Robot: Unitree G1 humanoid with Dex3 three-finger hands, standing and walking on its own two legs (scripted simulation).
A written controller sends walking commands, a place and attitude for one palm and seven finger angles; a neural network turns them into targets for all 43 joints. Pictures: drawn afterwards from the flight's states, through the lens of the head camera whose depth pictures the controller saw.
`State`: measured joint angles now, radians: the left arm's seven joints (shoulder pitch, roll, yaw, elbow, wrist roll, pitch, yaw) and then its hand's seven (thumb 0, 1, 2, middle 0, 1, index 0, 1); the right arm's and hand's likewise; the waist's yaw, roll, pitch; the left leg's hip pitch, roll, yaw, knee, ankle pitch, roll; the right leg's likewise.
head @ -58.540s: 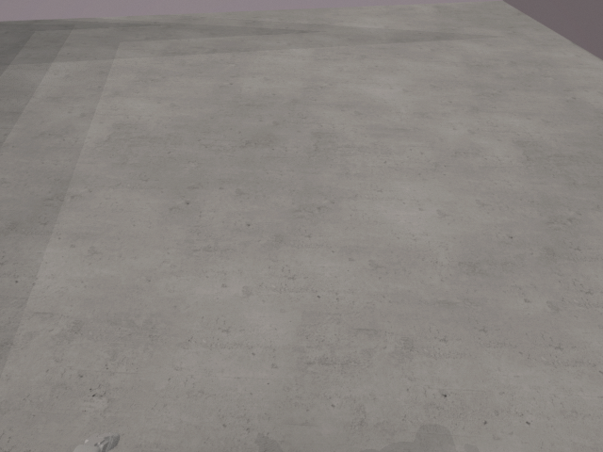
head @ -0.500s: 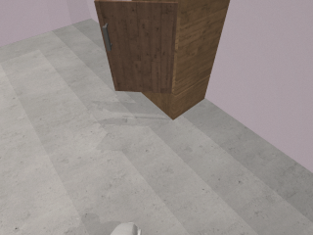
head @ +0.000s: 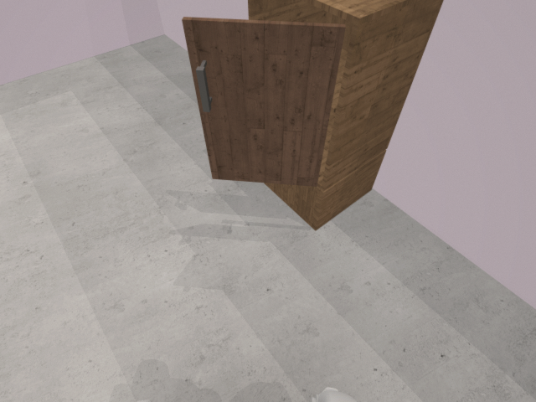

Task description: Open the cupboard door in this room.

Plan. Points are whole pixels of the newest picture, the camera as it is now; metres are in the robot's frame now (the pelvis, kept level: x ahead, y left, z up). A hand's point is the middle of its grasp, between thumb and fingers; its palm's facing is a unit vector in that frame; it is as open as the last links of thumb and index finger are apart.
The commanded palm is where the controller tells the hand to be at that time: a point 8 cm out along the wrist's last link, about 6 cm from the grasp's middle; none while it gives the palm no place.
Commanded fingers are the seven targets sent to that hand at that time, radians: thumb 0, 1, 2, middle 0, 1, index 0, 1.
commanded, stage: take the last steps up to it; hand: left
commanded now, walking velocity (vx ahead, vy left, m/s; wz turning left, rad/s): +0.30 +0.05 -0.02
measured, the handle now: (205, 86) +0.91 +0.24 -0.04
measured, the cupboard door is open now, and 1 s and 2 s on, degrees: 45 45 45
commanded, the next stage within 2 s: come to a stop and stand still in 0.68 s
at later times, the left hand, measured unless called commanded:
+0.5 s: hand out of the picture +0.14 +0.23 -0.18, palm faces +0.09 -0.98 -0.19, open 7.3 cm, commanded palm none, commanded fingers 0.00 0.90 0.90 -0.20 -0.30 -0.20 -0.30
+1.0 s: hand (182, 253) +0.43 +0.22 -0.17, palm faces -0.05 -0.98 -0.21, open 7.3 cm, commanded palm none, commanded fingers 0.00 0.90 0.90 -0.20 -0.30 -0.20 -0.30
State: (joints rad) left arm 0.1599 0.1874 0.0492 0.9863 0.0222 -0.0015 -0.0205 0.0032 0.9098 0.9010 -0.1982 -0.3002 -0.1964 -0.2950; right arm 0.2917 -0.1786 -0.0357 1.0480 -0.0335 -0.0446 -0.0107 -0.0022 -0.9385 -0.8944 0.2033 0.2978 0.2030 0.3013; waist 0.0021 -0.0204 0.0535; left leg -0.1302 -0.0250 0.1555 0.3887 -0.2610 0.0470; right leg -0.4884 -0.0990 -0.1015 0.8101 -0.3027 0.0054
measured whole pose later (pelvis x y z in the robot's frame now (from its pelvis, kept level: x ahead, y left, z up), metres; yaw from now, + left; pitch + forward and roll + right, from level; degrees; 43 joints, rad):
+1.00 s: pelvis +0.33 +0.05 +0.00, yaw -1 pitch +1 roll +1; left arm 0.13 0.18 0.01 1.04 0.00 -0.01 0.02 0.00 0.92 0.90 -0.20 -0.30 -0.20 -0.30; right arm 0.32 -0.14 -0.02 1.13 -0.01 0.01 -0.03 0.00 -0.92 -0.89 0.20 0.30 0.20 0.30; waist -0.05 -0.01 0.03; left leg -0.15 0.02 0.14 0.47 -0.32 0.00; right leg -0.28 -0.05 -0.09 0.53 -0.26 -0.02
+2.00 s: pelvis +0.30 +0.06 +0.00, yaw -1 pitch +0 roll +0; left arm 0.27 0.15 -0.02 1.10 0.01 -0.02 0.04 0.00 0.91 0.90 -0.20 -0.30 -0.20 -0.30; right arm 0.31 -0.16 0.00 1.06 -0.02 -0.02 -0.02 0.00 -0.91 -0.90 0.20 0.30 0.20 0.30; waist -0.02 0.04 0.04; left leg -0.20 0.01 0.11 0.51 -0.31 0.03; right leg -0.22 -0.01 -0.02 0.52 -0.30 0.00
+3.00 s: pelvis +0.35 +0.05 +0.00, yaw -2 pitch +1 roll +1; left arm 0.24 0.16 0.02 1.06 0.01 -0.01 0.05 0.00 0.91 0.90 -0.20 -0.30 -0.20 -0.30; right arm 0.24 -0.15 -0.03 1.08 -0.01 0.00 -0.05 0.01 -0.93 -0.89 0.20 0.30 0.20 0.30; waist 0.00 -0.01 0.07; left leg -0.16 0.02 0.15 0.55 -0.31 0.01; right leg -0.21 -0.02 -0.03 0.60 -0.31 -0.01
